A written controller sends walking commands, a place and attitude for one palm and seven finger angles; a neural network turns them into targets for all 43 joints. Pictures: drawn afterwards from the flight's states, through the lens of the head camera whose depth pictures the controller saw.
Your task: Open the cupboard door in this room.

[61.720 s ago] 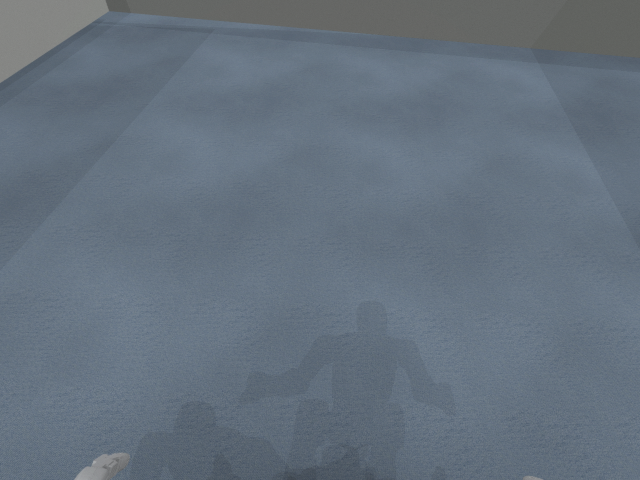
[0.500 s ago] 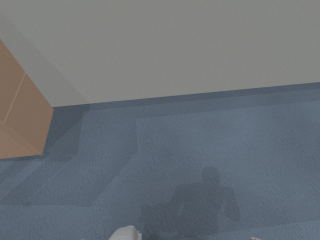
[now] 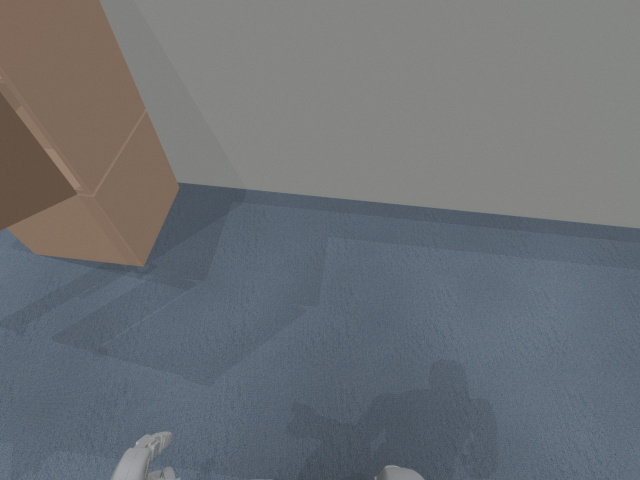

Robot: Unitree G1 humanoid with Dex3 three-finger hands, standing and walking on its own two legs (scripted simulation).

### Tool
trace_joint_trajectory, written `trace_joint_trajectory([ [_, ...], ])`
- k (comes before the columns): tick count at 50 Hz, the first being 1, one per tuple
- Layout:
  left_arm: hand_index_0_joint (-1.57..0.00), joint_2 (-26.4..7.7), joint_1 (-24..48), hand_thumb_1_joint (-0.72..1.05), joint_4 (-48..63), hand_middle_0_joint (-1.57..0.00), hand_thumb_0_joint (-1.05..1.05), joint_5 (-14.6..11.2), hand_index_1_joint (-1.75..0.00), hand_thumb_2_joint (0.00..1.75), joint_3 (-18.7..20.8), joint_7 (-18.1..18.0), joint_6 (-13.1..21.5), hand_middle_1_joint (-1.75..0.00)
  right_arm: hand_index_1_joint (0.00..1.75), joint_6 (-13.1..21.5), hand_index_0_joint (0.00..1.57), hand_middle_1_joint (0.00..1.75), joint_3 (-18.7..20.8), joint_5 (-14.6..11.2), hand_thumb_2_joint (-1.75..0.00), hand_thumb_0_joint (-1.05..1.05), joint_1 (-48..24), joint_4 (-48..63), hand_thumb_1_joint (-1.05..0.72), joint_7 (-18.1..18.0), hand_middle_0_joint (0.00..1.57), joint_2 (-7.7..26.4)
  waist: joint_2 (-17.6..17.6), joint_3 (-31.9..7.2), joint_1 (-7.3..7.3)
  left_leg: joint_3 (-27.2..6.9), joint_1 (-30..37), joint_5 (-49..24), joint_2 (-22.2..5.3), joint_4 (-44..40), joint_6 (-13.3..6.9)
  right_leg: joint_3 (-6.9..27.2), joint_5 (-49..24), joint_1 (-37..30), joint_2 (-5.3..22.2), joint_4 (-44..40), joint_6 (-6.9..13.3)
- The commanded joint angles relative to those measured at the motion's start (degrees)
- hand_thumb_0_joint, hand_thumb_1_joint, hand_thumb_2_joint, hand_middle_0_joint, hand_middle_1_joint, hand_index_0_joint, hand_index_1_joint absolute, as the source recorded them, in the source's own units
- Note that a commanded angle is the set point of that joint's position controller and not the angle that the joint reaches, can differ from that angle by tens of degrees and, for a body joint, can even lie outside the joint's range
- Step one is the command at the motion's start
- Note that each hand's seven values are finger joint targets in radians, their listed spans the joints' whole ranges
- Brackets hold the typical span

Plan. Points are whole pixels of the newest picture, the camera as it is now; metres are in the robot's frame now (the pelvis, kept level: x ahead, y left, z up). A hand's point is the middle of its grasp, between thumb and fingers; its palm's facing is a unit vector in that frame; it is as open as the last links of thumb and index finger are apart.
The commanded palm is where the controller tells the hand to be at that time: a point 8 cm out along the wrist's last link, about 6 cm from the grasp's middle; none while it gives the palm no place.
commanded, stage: turn to face it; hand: left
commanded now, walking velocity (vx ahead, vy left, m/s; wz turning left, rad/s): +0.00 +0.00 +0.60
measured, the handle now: out of the picture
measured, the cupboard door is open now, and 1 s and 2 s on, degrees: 47 47 47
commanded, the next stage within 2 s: take the last steps up to it in 1.12 s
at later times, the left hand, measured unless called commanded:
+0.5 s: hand out of the picture -0.03 +0.19 -0.18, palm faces +0.37 -0.90 -0.25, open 7.3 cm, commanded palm none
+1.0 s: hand out of the picture +0.04 +0.21 -0.16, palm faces +0.51 -0.83 -0.24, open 7.4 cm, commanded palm none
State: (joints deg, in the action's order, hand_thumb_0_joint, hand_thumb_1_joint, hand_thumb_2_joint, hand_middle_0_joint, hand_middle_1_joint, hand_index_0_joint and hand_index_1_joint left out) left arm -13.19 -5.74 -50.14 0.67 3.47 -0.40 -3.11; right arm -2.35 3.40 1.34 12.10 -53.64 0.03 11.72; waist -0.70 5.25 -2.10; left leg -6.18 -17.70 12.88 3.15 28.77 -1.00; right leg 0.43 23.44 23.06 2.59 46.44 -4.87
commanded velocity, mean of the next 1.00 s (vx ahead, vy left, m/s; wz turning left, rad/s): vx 0.00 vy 0.00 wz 0.49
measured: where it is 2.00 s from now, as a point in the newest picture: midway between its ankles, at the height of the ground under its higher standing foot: outside the picture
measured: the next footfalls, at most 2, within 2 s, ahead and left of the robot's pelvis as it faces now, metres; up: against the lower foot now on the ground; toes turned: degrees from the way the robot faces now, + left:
right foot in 0.06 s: +0.03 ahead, -0.14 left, +0.00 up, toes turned +1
left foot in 0.52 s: +0.01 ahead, +0.10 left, +0.00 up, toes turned +26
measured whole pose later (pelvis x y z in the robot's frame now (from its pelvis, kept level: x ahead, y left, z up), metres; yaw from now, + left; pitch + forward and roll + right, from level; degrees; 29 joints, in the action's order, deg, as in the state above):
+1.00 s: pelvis +0.04 -0.02 +0.00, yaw +32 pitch +1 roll +0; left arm -11.8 -6.4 -51.8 0.4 2.7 -0.5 -2.6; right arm -1.9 2.7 1.3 13.3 -55.5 -0.7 10.6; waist -0.6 4.6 -2.0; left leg -4.6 -15.1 15.1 3.0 29.0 -1.2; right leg -1.3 21.4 19.6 1.9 40.8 -4.3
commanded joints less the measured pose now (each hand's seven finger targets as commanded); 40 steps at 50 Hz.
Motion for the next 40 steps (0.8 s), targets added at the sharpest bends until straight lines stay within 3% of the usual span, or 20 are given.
trace_joint_trajectory([
  [1, -0.2, -5.3, -6.9, 0.9, 3.2, -0.2, 0.0, -0.4, -0.3, 0.9, 1.8, -1.0, 2.7, -0.3, 0.3, 0.7, 0.2, 0.3, 3.6, -0.3, -0.9, 0.0, -2.8, 4.9, -0.9, -0.6, 0.2, 11.7, -8.1, -10.6, 3.79, -14.3, -0.9, -15.8, -10.5, -1.6, -5.0, -1.6, -9.9, -15.6, -1.9, -19.7, 1.1],
  [2, -0.2, -8.2, -9.1, 0.9, 2.8, -0.2, 0.0, 0.0, -0.3, 0.9, 2.4, -1.3, 3.4, -0.3, 0.3, 0.8, 0.2, 0.3, 3.3, -0.9, -0.9, 0.0, -2.3, 5.1, -0.9, -0.3, 0.2, 9.0, 0.5, -11.8, 4.77, -10.9, -8.1, -6.0, -6.7, 3.7, -1.8, 4.1, -12.6, -24.7, 4.6, -27.3, 2.5],
  [3, -0.2, -13.2, -9.5, 0.9, 2.7, -0.2, 0.0, 0.8, -0.3, 0.9, 3.3, -1.8, 3.7, -0.3, 0.3, 1.0, 0.2, 0.3, 2.9, -1.2, -0.9, 0.0, -1.2, 6.0, -0.9, -0.2, 0.2, 5.3, 17.8, -11.9, 5.07, 1.1, -18.4, 16.5, 1.9, 17.7, 3.1, 19.4, -19.0, -30.4, 21.0, -30.0, 8.8],
  [4, -0.2, -13.6, -9.0, 0.9, 3.2, -0.2, 0.0, 0.6, -0.3, 0.9, 3.0, -2.0, 3.5, -0.3, 0.3, 0.6, 0.2, 0.3, 3.5, -0.7, -0.9, 0.0, -1.6, 6.0, -0.9, -0.1, 0.2, 8.2, 15.7, -10.5, 4.85, 2.1, -16.5, 23.4, 0.1, 31.2, 3.3, 20.3, -24.7, -21.0, 27.7, -29.8, 13.7],
  [5, -0.2, -10.4, -5.7, 0.9, 3.9, -0.2, 0.0, 0.4, -0.3, 0.9, 2.0, -2.1, 3.4, -0.3, 0.3, 0.0, 0.2, 0.3, 3.3, -0.2, -0.9, 0.0, -1.3, 5.2, -0.9, 0.4, 0.2, 7.5, 10.0, -6.8, 2.79, 1.0, -16.6, 19.3, -1.5, 38.1, 3.2, 14.1, -24.8, -16.9, 23.6, -29.3, 14.3],
  [6, -0.2, -7.9, -3.3, 0.9, 4.0, -0.2, 0.0, 0.2, -0.3, 0.9, 1.5, -2.1, 3.7, -0.3, 0.3, -0.6, 0.2, 0.3, 3.4, -0.1, -0.9, 0.0, -1.2, 3.6, -0.9, 0.5, 0.2, 7.2, 13.6, -5.4, 1.31, 1.3, -17.7, 16.7, -2.9, 41.3, 4.0, 11.1, -29.1, -16.2, 19.5, -28.2, 12.4],
  [7, -0.2, -6.8, -2.2, 0.9, 4.2, -0.2, 0.0, 0.0, -0.3, 0.9, 1.0, -1.8, 3.6, -0.3, 0.3, -1.1, 0.2, 0.3, 3.3, -0.1, -0.9, 0.0, -0.9, 2.7, -0.9, 0.8, 0.2, 7.0, 12.8, -4.2, 0.41, 2.9, -17.6, 12.7, -3.6, 43.4, 4.7, 5.1, -33.1, -15.7, 16.3, -26.9, 10.8],
  [9, -0.2, -5.9, -3.1, 0.9, 4.0, -0.2, 0.0, 0.0, -0.3, 0.9, 0.8, -1.8, 3.9, -0.3, 0.3, -1.2, 0.2, 0.3, 2.8, -0.5, -0.9, 0.0, -0.6, 2.6, -0.9, 1.2, 0.2, 5.9, 12.9, -5.5, 0.37, 4.9, -17.4, 9.6, -4.0, 42.0, 5.4, -0.9, -39.3, -18.4, 14.5, -25.7, 9.5],
  [14, -0.2, -7.2, -10.0, 0.9, 1.9, -0.2, 0.0, 0.4, -0.3, 0.9, 1.5, -1.9, 4.2, -0.3, 0.3, -1.3, 0.2, 0.3, 1.8, -0.5, -0.9, 0.0, -6.2, 3.4, -0.9, 1.5, 0.2, 4.6, 10.5, -6.8, 3.55, 8.3, -16.1, 11.0, -4.4, 30.5, 5.8, -3.9, -46.0, -25.3, 16.1, -23.7, 9.8],
  [20, -0.2, -9.5, -11.8, 0.9, 1.1, -0.2, 0.0, 1.0, -0.3, 0.9, 2.5, -1.5, 3.8, -0.3, 0.3, -0.6, 0.2, 0.3, 1.0, -0.7, -0.9, 0.0, -9.9, 4.9, -0.9, 1.8, 0.2, 4.1, 13.4, -5.7, 4.7, 12.2, -9.3, 12.8, -3.8, 15.9, 4.0, -6.5, -48.1, -23.6, 18.5, -20.4, 10.5],
  [22, -0.2, -10.5, -11.0, 0.9, 1.0, -0.2, 0.0, 1.0, -0.3, 0.9, 2.8, -1.3, 3.7, -0.3, 0.3, -0.3, 0.2, 0.3, 1.0, -0.7, -0.9, 0.0, -8.6, 5.0, -0.9, 1.7, 0.2, 4.7, 13.5, -6.3, 3.69, 13.3, -4.6, 10.7, -3.3, 11.1, 3.2, -7.6, -46.4, -21.1, 19.3, -18.2, 9.9],
  [24, -0.2, -10.7, -9.2, 0.9, 1.2, -0.2, 0.0, 0.5, -0.3, 0.9, 2.9, -0.9, 3.6, -0.3, 0.3, 0.2, 0.2, 0.3, 1.6, -0.4, -0.9, 0.0, -3.5, 4.2, -0.9, 1.6, 0.2, 6.7, 9.0, -8.6, 0.13, 13.3, 6.8, 1.5, -2.6, 0.5, 1.9, -10.9, -41.2, -15.1, 18.0, -9.8, 6.8],
  [25, -0.2, -9.4, -8.3, 0.9, 2.2, -0.2, 0.0, 0.0, -0.3, 0.9, 2.7, -0.6, 3.4, -0.3, 0.3, 0.8, 0.2, 0.3, 2.7, -0.1, -0.9, 0.0, 1.7, 3.1, -0.9, 1.4, 0.2, 10.9, -0.8, -13.1, -2.87, 5.4, 17.9, -11.0, -9.0, -3.8, -1.1, -13.4, -29.1, -6.6, 14.5, 1.5, 3.6],
  [26, -0.2, -5.1, -6.1, 0.9, 4.9, -0.2, 0.0, -0.5, -0.3, 0.9, 1.3, -0.1, 3.2, -0.3, 0.3, 1.2, 0.2, 0.3, 4.5, 0.1, -0.9, 0.0, 5.9, 2.7, -0.9, 0.8, 0.2, 17.8, -18.0, -14.8, -5.14, -17.9, 25.6, -36.8, -25.8, -5.6, -10.3, -12.2, 13.2, 10.5, 5.1, 16.2, -0.6],
  [27, -0.2, -6.2, -2.9, 0.9, 6.1, -0.2, 0.0, 0.1, -0.3, 0.9, 1.1, -0.8, 2.1, -0.3, 0.3, 0.7, 0.2, 0.3, 4.4, -0.5, -0.9, 0.0, 7.9, 1.5, -0.9, 0.2, 0.2, 19.0, -12.1, -16.1, -5.22, -17.1, 24.0, -42.8, -28.6, -4.8, -14.2, -3.3, 16.0, 11.7, 4.9, 21.5, 0.6],
  [28, -0.2, -6.4, -2.3, 0.9, 6.1, -0.2, 0.0, 0.3, -0.3, 0.9, 1.3, -1.0, 1.8, -0.3, 0.3, 0.8, 0.2, 0.3, 3.8, -0.3, -0.9, 0.0, 5.4, 2.1, -0.9, -0.1, 0.2, 17.4, -8.1, -13.3, -3.81, -13.0, 19.4, -32.8, -26.4, -5.9, -13.7, -2.1, 13.1, 11.2, 5.6, 22.2, 1.1],
  [30, -0.2, -6.1, -1.9, 0.9, 3.7, -0.2, 0.0, 0.4, -0.3, 0.9, 1.6, -0.7, 1.5, -0.3, 0.3, 1.2, 0.2, 0.3, 2.9, 0.0, -0.9, 0.0, -0.9, 4.4, -0.9, -1.0, 0.2, 13.9, -9.1, -8.5, -1.39, -11.2, 11.7, -24.6, -21.3, -8.0, -11.0, -0.2, 5.8, 11.0, 5.5, 22.9, 0.3],
  [33, -0.2, -5.5, -5.5, 0.9, 1.5, -0.2, 0.0, 0.6, -0.3, 0.9, 1.7, -0.1, 1.0, -0.3, 0.3, 1.9, 0.2, 0.3, 1.9, -0.1, -0.9, 0.0, -2.7, 4.5, -0.9, -1.2, 0.2, 12.0, -5.3, -6.3, 1.47, -6.3, 9.9, -24.1, -16.4, -9.5, -7.9, -0.5, -1.6, 9.5, 4.0, 21.9, -0.1],
  [36, -0.2, -5.3, -6.1, 0.9, 1.2, -0.2, 0.0, 0.6, -0.3, 0.9, 1.5, -0.2, 0.9, -0.3, 0.3, 2.1, 0.2, 0.3, 1.7, -0.3, -0.9, 0.0, -1.5, 4.1, -0.9, -1.2, 0.2, 11.3, -6.1, -7.8, 1.87, -6.0, 10.8, -24.9, -15.6, -9.4, -8.4, -0.4, -3.0, 8.4, 3.4, 18.7, -0.6],
  [40, -0.2, -4.4, -2.9, 0.9, 2.3, -0.2, 0.0, 0.4, -0.3, 0.9, 1.1, -0.3, 1.2, -0.3, 0.3, 2.0, 0.2, 0.3, 1.8, -0.1, -0.9, 0.0, 1.2, 2.8, -0.9, -1.1, 0.2, 11.2, -6.1, -7.4, 0.77, -8.1, 11.5, -25.3, -15.7, -9.0, -9.1, -0.7, -1.9, 7.5, 2.3, 13.0, -0.8],
])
